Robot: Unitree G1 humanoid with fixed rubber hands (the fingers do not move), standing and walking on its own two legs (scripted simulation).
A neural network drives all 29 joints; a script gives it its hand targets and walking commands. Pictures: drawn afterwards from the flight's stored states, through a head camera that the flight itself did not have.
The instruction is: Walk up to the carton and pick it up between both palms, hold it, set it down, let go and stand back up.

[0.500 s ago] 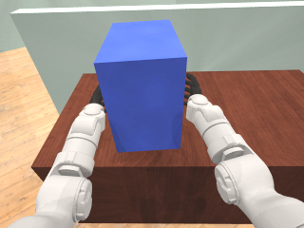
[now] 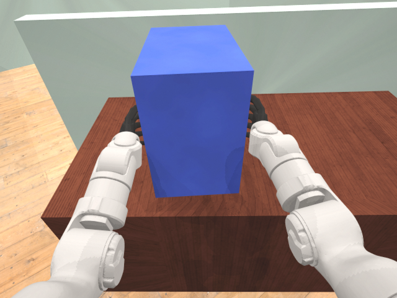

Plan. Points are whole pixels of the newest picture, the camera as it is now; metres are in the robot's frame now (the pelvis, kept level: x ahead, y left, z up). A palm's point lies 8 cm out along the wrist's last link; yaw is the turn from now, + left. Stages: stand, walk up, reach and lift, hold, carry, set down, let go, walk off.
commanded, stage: reach and lift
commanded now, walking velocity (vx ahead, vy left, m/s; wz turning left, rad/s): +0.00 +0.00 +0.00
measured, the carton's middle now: (192, 106) +0.47 -0.01 +0.19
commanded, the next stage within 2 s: hold in 0.44 s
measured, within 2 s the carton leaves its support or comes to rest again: neither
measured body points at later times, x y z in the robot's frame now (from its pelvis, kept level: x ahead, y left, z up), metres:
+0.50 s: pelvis +0.02 +0.01 +0.00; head -0.03 +0.00 +0.45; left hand +0.41 +0.14 +0.20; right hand +0.42 -0.13 +0.20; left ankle +0.02 +0.12 -0.74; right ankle +0.02 -0.12 -0.74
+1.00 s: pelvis +0.00 +0.01 +0.00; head -0.07 +0.00 +0.45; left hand +0.38 +0.15 +0.22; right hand +0.39 -0.12 +0.22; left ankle +0.02 +0.12 -0.74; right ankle +0.02 -0.12 -0.74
